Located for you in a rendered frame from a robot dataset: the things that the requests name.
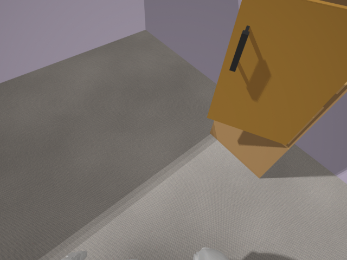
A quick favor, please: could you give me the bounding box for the handle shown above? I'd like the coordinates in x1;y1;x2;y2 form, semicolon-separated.
230;25;250;72

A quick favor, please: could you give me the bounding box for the cupboard door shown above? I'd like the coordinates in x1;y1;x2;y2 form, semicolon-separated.
207;0;347;145

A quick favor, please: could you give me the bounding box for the robot right thigh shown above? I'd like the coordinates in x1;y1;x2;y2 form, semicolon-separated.
193;248;229;260

